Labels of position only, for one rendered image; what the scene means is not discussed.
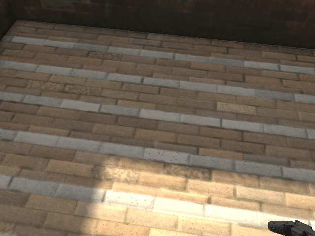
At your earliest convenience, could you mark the right robot hand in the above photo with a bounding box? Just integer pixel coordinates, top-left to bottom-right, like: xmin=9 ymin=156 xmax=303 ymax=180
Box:
xmin=268 ymin=220 xmax=315 ymax=236

